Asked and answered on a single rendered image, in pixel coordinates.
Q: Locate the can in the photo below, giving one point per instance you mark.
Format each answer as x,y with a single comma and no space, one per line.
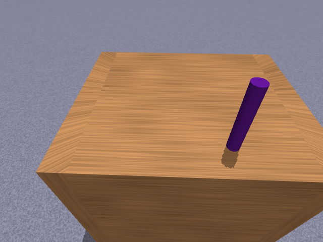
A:
254,95

